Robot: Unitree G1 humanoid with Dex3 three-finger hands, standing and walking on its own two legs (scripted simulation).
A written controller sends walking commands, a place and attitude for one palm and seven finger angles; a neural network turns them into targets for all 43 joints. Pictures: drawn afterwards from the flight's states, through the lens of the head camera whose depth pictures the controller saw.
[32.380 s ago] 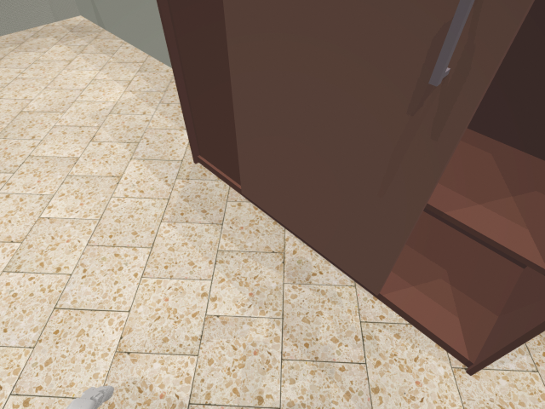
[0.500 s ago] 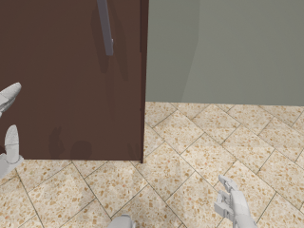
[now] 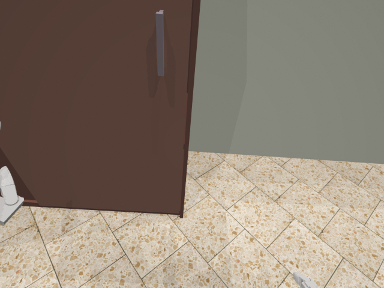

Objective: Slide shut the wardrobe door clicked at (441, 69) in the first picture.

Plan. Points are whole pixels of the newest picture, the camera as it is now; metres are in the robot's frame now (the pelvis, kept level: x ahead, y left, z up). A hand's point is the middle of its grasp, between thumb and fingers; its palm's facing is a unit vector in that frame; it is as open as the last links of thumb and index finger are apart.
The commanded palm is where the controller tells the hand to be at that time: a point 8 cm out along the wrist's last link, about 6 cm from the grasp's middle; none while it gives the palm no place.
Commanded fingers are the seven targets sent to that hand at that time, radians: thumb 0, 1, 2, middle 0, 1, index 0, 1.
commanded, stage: stop stepping back and stand still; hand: left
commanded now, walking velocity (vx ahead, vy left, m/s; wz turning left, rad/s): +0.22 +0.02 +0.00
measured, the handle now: (161, 44) +0.68 +0.17 +0.23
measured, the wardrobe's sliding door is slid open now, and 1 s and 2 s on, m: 0.00 0.00 0.00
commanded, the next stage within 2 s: let the arm hang, fingers relaxed in 1.20 s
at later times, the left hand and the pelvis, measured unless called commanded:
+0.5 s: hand out of the picture +0.14 +0.30 +0.16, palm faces +0.54 -0.74 -0.39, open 7.4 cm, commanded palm +0.08 +0.32 +0.18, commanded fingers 0.00 0.90 0.90 -0.20 -0.30 -0.20 -0.30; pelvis -0.04 +0.01 -0.01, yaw +3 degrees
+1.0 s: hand out of the picture +0.17 +0.32 +0.15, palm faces +0.49 -0.75 -0.45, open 7.4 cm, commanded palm +0.10 +0.35 +0.18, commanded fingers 0.00 0.90 0.90 -0.20 -0.30 -0.20 -0.30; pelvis -0.02 +0.04 +0.00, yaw +4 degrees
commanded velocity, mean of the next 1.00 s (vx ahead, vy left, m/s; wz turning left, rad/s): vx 0.05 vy -0.01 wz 0.00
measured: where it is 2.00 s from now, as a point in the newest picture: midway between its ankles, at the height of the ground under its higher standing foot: outside the picture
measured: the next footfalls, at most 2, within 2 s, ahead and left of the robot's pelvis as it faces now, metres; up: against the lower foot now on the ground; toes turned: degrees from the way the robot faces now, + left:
left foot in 0.06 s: +0.01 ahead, +0.14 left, +0.00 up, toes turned +2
left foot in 0.50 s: +0.02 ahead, +0.14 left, +0.00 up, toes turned +6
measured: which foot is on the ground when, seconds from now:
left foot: up 0.00-0.04, down 0.06-0.24, up 0.26-0.48, down 0.50-1.00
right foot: down 0.00-1.00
